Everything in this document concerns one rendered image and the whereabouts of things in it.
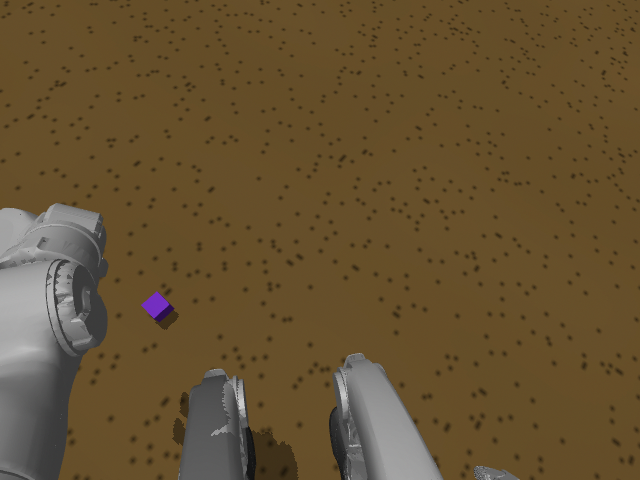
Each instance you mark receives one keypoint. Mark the cube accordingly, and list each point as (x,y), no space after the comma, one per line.
(157,306)

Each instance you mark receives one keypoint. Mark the left robot hand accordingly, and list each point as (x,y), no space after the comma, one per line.
(13,221)

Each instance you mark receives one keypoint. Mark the left robot arm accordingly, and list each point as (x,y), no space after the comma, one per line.
(50,316)

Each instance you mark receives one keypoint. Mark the right robot foot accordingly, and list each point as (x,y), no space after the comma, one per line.
(337,443)

